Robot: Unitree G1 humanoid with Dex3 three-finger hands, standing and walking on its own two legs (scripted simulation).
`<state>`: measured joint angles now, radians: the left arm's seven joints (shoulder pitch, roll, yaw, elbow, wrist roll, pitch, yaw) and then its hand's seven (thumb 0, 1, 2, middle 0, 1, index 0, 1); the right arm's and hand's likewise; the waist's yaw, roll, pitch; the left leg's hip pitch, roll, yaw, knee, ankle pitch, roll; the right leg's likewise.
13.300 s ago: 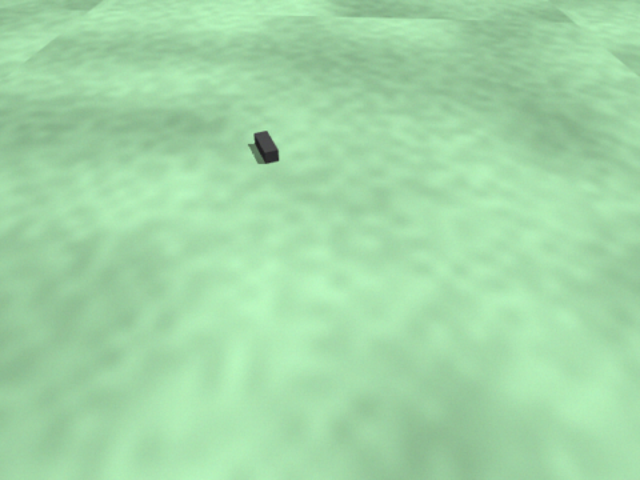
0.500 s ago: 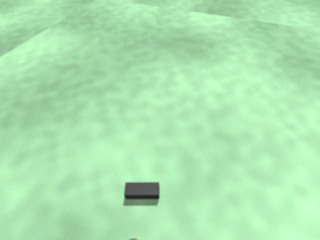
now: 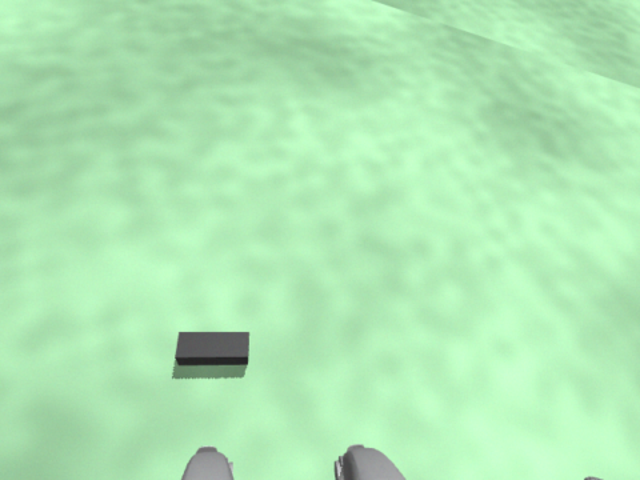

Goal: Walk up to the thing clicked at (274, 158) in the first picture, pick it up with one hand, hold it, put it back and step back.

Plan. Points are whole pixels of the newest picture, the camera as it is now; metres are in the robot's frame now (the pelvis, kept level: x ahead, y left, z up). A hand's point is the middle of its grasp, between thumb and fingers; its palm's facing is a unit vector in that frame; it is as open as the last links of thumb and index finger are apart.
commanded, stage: walk up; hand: left
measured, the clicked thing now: (214, 348) +0.53 +0.20 -0.70
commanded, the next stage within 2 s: stand in 0.52 s
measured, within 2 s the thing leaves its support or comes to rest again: neither
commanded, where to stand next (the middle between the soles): +0.10 -0.03 m, yaw +2 degrees
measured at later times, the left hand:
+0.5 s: hand out of the picture +0.02 +0.37 -0.10, palm faces +0.06 -0.83 -0.56, open 7.4 cm
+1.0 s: hand out of the picture +0.12 +0.32 -0.11, palm faces +0.00 -0.94 -0.33, open 7.4 cm
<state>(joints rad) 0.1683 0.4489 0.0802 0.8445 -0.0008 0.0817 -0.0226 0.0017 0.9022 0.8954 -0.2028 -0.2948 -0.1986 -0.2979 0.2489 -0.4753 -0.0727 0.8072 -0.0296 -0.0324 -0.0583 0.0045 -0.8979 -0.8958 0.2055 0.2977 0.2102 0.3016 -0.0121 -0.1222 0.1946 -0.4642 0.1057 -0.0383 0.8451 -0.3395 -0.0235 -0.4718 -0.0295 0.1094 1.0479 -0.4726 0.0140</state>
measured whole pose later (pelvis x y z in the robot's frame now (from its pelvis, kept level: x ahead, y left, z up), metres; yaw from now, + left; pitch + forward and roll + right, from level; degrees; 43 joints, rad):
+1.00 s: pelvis +0.04 +0.07 +0.04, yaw +2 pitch -5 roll -1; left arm 0.18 0.33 0.01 1.01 0.01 -0.02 -0.01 0.00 0.90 0.89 -0.21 -0.30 -0.20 -0.30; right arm 0.19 -0.35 -0.04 1.01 -0.01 0.00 0.03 0.00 -0.90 -0.90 0.20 0.30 0.21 0.30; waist -0.02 0.02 0.06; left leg -0.24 0.00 0.02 0.54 -0.22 0.02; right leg -0.22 -0.03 -0.02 0.52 -0.21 0.02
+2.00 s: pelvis +0.08 +0.09 +0.05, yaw +3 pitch -2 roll +0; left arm 0.12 0.34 0.00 1.14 0.01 -0.01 0.00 0.00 0.90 0.90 -0.20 -0.29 -0.20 -0.30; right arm 0.06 -0.33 -0.01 1.16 -0.01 -0.01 0.02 0.01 -0.90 -0.90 0.20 0.30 0.21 0.30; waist 0.00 -0.01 0.06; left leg -0.13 -0.03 0.02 0.34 -0.17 0.03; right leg -0.11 -0.06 -0.02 0.32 -0.17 0.05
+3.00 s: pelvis +0.09 +0.06 +0.05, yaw +3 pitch -2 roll +0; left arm 0.11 0.34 0.00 1.13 0.01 -0.01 0.00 0.00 0.90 0.90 -0.20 -0.29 -0.20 -0.30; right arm 0.09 -0.35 0.00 1.15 -0.01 -0.01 0.01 0.00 -0.90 -0.90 0.20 0.30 0.21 0.30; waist -0.01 0.01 0.05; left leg -0.11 0.01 -0.01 0.31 -0.17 -0.01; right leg -0.09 -0.02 -0.05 0.31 -0.18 0.01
